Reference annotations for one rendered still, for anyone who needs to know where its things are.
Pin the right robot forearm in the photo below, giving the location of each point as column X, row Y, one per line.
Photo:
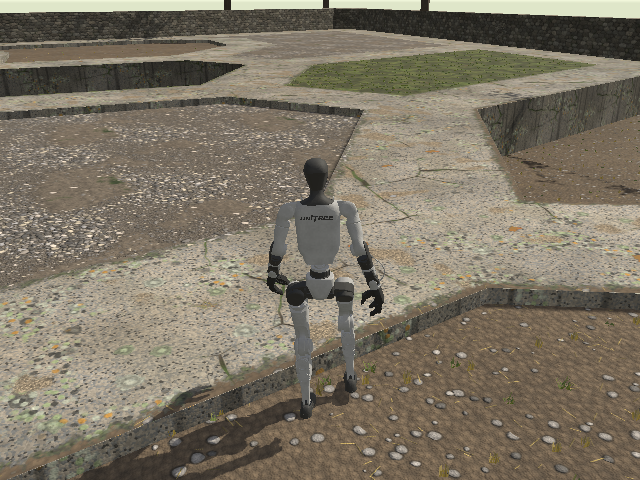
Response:
column 368, row 269

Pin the left robot foot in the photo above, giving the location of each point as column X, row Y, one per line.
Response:
column 306, row 410

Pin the robot left upper arm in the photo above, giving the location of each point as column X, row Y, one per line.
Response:
column 285, row 213

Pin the left robot forearm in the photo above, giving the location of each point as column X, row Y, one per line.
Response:
column 274, row 264

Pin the right robot thigh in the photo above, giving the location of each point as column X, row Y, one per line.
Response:
column 344, row 293

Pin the robot right upper arm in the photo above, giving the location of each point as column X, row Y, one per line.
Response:
column 349, row 210

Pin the robot right hand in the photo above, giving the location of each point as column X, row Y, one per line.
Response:
column 378, row 301

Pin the robot left hand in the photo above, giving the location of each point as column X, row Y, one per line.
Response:
column 281, row 279

